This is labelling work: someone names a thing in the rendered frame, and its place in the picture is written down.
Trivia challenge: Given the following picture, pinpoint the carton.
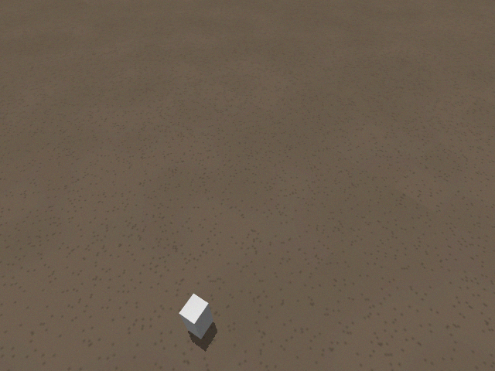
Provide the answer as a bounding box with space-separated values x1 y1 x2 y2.
179 294 213 339

